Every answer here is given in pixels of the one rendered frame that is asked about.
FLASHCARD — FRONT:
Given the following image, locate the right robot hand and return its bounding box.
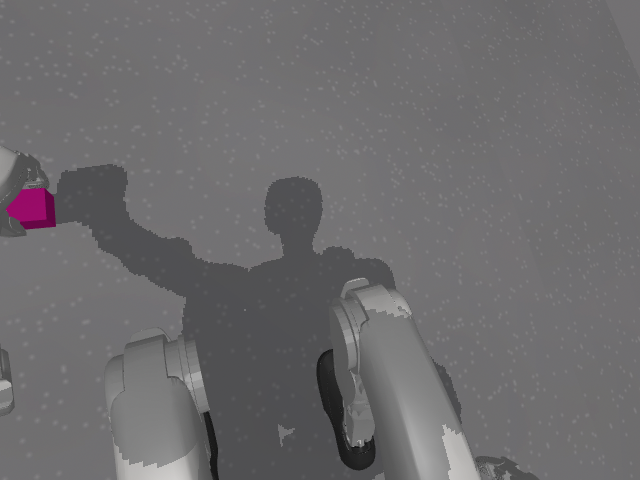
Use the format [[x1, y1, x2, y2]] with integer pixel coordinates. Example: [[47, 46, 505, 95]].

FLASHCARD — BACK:
[[475, 456, 539, 480]]

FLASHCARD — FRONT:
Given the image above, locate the right robot foot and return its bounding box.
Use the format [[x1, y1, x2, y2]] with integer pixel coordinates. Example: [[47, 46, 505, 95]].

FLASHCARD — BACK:
[[316, 349, 376, 470]]

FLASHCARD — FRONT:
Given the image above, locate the left robot hand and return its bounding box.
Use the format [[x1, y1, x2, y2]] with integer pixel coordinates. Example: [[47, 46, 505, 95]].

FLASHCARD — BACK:
[[0, 146, 49, 237]]

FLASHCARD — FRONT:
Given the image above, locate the left robot foot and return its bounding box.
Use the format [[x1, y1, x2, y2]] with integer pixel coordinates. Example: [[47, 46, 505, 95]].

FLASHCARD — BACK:
[[203, 412, 219, 480]]

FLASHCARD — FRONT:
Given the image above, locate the small box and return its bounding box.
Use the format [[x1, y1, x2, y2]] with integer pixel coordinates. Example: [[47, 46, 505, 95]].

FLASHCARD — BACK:
[[6, 188, 56, 230]]

